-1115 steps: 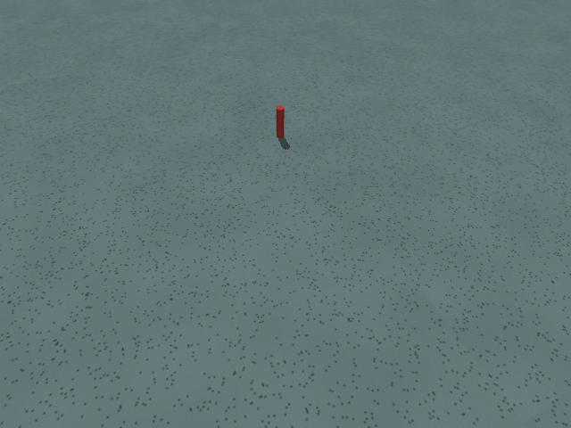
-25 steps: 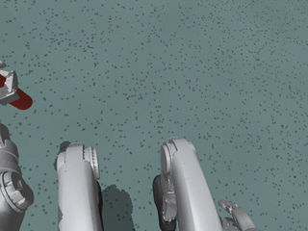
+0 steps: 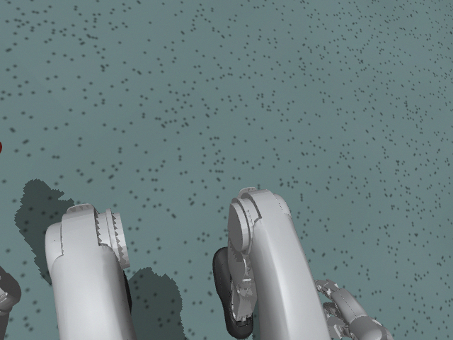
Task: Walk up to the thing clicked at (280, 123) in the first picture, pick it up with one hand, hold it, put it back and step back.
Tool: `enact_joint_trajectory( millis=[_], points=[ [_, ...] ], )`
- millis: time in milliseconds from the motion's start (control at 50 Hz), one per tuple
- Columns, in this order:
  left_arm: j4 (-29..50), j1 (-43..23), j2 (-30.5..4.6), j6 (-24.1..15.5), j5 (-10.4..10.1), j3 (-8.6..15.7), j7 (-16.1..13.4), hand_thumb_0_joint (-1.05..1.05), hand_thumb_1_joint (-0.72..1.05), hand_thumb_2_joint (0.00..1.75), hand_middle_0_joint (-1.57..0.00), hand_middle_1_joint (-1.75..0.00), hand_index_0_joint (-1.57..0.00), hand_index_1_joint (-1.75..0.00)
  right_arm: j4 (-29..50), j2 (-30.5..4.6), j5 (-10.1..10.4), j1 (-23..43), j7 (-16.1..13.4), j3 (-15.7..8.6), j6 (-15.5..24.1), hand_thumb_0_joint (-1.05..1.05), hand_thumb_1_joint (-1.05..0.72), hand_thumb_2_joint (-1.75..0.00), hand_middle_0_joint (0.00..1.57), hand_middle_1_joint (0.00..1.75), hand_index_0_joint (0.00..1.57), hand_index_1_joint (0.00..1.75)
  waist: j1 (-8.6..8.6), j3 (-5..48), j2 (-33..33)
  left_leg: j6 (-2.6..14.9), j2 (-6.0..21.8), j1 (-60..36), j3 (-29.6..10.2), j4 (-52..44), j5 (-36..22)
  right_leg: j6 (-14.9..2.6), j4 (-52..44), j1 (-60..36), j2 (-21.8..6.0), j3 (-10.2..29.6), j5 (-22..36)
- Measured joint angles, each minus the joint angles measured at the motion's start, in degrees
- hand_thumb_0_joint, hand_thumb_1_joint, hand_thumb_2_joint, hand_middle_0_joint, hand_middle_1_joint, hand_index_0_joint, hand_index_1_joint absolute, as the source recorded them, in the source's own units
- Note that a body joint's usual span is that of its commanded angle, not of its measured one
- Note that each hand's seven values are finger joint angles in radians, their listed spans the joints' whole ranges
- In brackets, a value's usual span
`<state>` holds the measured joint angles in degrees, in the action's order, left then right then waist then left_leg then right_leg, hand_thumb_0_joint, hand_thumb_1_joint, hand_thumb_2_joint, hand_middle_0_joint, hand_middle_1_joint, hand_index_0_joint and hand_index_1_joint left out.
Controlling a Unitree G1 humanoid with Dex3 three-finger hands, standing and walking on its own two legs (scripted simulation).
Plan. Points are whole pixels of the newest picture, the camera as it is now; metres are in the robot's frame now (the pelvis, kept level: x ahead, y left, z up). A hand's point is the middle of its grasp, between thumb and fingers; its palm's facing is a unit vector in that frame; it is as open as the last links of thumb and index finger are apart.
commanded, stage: crouch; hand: left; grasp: from the side
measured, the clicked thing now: out of the picture +0.44 +0.37 -0.10
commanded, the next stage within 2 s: lower in 0.22 s
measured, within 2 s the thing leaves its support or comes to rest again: rests again in 1.56 s
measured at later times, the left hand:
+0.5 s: hand out of the picture +0.45 +0.35 -0.11, palm faces +0.49 -0.87 -0.04, open 5.7 cm
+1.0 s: hand out of the picture +0.46 +0.35 -0.16, palm faces +0.49 -0.87 -0.05, open 5.7 cm
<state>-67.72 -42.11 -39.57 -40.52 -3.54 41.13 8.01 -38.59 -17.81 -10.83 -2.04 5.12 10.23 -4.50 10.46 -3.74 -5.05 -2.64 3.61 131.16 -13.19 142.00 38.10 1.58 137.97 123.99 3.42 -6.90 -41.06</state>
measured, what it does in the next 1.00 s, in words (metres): stands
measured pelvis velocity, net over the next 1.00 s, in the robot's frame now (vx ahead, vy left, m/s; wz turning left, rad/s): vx -0.01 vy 0.01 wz -0.09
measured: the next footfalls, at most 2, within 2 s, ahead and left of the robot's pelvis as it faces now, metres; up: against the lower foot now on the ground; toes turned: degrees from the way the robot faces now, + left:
none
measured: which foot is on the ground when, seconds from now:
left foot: down 0.00-1.00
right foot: down 0.00-1.00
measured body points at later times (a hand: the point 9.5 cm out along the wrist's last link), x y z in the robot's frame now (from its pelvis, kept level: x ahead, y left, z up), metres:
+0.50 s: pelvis +0.00 +0.00 -0.02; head +0.24 +0.11 +0.35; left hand +0.42 +0.40 -0.11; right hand +0.12 -0.27 -0.10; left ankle +0.08 +0.14 -0.28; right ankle +0.10 -0.12 -0.28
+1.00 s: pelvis -0.01 +0.01 -0.03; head +0.25 +0.14 +0.32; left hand +0.43 +0.40 -0.16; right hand +0.12 -0.27 -0.08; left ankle +0.08 +0.14 -0.28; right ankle +0.10 -0.12 -0.28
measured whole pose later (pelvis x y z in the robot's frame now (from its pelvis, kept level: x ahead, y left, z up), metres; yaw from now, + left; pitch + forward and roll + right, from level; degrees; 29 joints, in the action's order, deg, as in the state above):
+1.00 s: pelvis -0.01 +0.01 -0.03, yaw -5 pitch +17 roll -13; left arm -78.3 -40.4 -52.0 -49.6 -4.8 43.4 5.2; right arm -33.0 -21.5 -17.3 5.5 5.7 23.3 -5.1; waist 14.1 -14.8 -12.7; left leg -2.8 3.6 129.7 -20.3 150.1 40.0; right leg 3.4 141.0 120.9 6.1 -11.5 -39.9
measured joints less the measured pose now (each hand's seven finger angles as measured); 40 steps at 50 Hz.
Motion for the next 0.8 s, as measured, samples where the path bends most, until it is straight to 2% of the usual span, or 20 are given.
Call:
enact_joint_trajectory(
  millis=[400,500,620,800],
  points=[
    [-0.2,1.57,-2.93,-1.58,-1.06,0.49,-0.47,0.03,0.08,1.13,-0.95,-1.16,-1.02,-1.14,2.15,-1.42,-1.73,2.63,0.67,3.77,-0.53,0.0,-0.89,-0.9,0.21,0.3,0.2,0.3,1.0,-3.83,-2.0,-0.26,-0.29,0.46,-2.65,3.84,0.85,0.52,2.21,-0.25,0.76,-1.71,-0.06],
    [-3.02,1.72,-4.39,-2.86,-1.73,0.81,-1.17,0.03,0.08,1.13,-0.95,-1.17,-1.02,-1.14,2.65,-1.72,-2.18,3.4,0.76,5.52,-0.48,0.0,-0.89,-0.89,0.21,0.3,0.2,0.3,1.65,-4.98,-2.71,-0.11,-0.18,0.29,-3.28,4.61,0.92,0.84,2.43,-0.54,1.13,-2.1,0.24],
    [-5.64,1.57,-6.79,-4.93,-0.97,1.64,-1.96,0.03,0.08,1.13,-0.95,-1.16,-1.02,-1.14,3.39,-1.98,-3.46,4.6,0.77,7.84,-0.4,0.0,-0.89,-0.89,0.21,0.3,0.2,0.3,2.45,-7.06,-4.49,-0.05,-0.03,-0.07,-4.31,5.77,1.08,1.18,2.76,-1.05,1.69,-2.74,0.71],
    [-7.99,1.37,-10.19,-7.58,-1.01,2.31,-2.15,0.03,0.08,1.13,-0.95,-1.16,-1.02,-1.13,4.58,-2.85,-5.17,6.08,0.72,10.74,-0.44,0.0,-0.89,-0.89,0.21,0.3,0.2,0.3,3.28,-9.57,-6.6,-0.16,-0.14,-0.71,-5.89,7.23,1.53,1.47,3.1,-2.09,2.2,-3.79,0.85]
  ],
)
